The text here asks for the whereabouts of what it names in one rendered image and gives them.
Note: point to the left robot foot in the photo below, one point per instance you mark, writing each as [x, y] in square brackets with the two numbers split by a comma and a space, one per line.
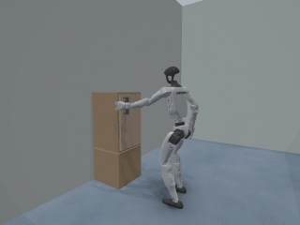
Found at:
[171, 202]

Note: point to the robot foot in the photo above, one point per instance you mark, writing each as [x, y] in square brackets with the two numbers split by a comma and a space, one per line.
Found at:
[181, 189]
[171, 202]

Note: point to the cupboard door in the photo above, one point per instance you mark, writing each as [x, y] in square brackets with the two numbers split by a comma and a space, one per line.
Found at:
[130, 125]

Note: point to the right robot foot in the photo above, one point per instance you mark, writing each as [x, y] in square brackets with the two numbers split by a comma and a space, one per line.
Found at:
[181, 189]

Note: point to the robot left forearm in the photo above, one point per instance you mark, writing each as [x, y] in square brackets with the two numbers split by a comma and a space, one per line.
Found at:
[137, 104]

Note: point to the right robot upper arm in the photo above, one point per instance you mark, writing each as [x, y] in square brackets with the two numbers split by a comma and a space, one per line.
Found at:
[194, 105]

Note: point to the handle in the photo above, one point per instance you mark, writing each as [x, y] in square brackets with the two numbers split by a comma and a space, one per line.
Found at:
[127, 101]

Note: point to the robot right forearm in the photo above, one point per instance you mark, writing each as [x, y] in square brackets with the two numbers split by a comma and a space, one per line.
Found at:
[193, 118]

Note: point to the robot right hand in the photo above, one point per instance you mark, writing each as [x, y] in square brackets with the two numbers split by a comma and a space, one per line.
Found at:
[191, 129]

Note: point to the left robot upper arm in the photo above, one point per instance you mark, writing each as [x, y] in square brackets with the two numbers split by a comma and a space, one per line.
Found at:
[163, 92]

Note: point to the robot left hand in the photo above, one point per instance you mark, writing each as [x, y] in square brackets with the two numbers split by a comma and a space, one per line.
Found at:
[120, 105]

